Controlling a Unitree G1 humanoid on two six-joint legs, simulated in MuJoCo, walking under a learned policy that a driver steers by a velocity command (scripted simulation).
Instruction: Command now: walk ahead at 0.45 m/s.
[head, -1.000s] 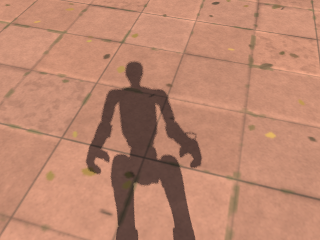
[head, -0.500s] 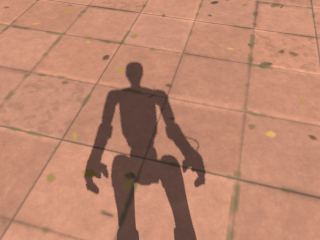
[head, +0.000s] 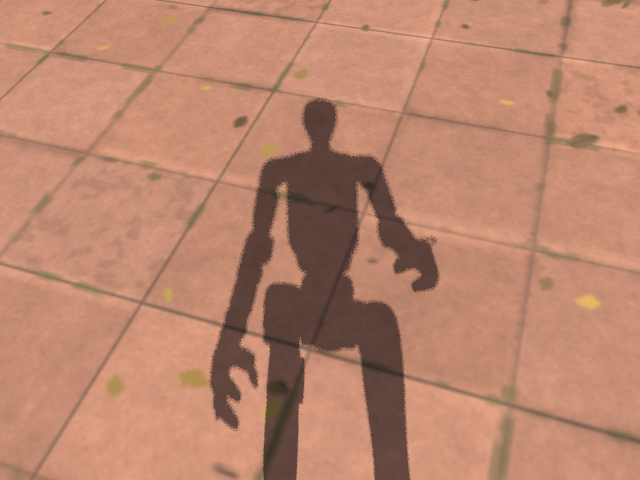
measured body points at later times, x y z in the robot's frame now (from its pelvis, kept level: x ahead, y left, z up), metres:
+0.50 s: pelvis +0.28 +0.04 +0.00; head +0.30 +0.04 +0.45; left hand +0.46 +0.30 -0.10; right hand +0.28 -0.22 -0.14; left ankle +0.24 +0.13 -0.74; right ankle +0.46 -0.14 -0.68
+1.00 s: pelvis +0.57 -0.03 +0.01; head +0.58 -0.04 +0.46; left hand +0.59 +0.24 -0.12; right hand +0.71 -0.30 -0.11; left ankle +0.70 +0.16 -0.67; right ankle +0.54 -0.11 -0.74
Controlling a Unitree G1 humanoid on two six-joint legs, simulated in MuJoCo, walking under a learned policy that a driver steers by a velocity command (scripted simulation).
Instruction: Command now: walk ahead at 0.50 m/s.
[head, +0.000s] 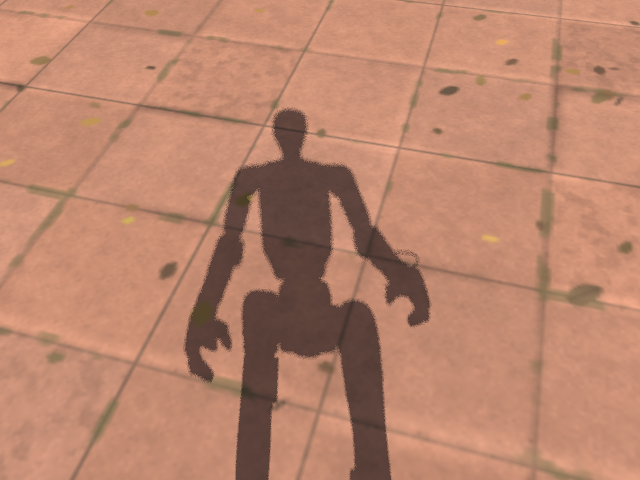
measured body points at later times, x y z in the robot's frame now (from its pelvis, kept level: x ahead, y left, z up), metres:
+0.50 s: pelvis +0.28 +0.07 +0.00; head +0.30 +0.08 +0.45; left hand +0.40 +0.34 -0.13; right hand +0.31 -0.20 -0.13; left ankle +0.28 +0.15 -0.75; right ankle +0.33 -0.11 -0.67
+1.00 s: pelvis +0.55 -0.03 -0.01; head +0.58 -0.05 +0.44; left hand +0.73 +0.20 -0.12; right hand +0.59 -0.34 -0.12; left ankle +0.60 +0.14 -0.67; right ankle +0.55 -0.10 -0.75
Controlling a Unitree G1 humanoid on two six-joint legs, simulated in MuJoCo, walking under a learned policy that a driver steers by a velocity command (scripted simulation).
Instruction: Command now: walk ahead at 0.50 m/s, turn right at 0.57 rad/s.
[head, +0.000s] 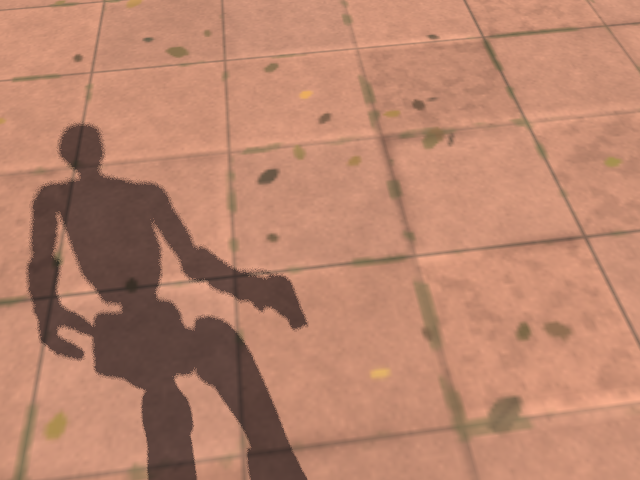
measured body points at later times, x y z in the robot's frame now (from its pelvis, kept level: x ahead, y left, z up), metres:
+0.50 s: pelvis +0.28 +0.05 +0.00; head +0.31 +0.04 +0.45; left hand +0.48 +0.28 -0.11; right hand +0.29 -0.25 -0.11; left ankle +0.32 +0.15 -0.74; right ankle +0.24 -0.09 -0.66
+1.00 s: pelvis +0.51 -0.12 +0.00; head +0.53 -0.15 +0.45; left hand +0.76 +0.05 -0.10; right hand +0.47 -0.43 -0.11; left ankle +0.60 +0.03 -0.66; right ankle +0.49 -0.19 -0.74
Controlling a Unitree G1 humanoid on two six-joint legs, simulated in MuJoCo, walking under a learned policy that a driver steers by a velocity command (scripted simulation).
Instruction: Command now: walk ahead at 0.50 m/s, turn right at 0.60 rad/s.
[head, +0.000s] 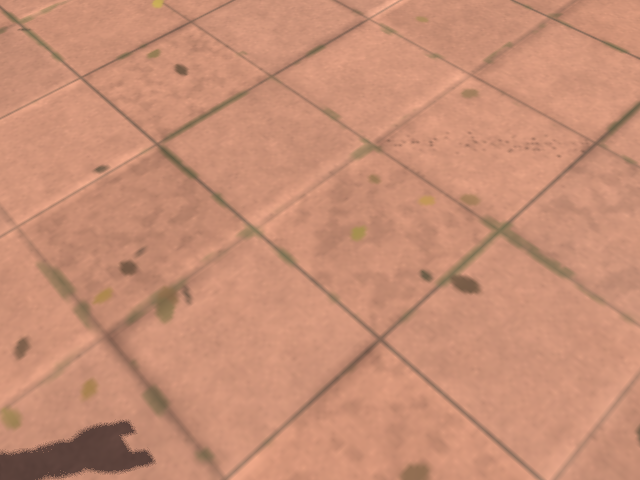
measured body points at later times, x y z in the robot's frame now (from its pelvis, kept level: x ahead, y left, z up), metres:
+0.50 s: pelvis +0.28 +0.04 +0.00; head +0.30 +0.05 +0.45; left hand +0.48 +0.28 -0.10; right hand +0.29 -0.24 -0.11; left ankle +0.31 +0.15 -0.74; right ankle +0.25 -0.10 -0.66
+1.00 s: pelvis +0.52 -0.09 +0.01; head +0.53 -0.11 +0.46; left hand +0.67 +0.15 -0.10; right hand +0.56 -0.39 -0.11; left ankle +0.61 +0.06 -0.66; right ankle +0.50 -0.17 -0.74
